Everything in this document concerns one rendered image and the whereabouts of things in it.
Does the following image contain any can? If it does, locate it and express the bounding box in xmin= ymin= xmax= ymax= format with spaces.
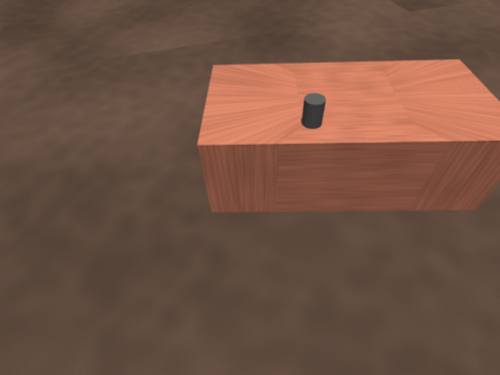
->
xmin=302 ymin=93 xmax=326 ymax=129

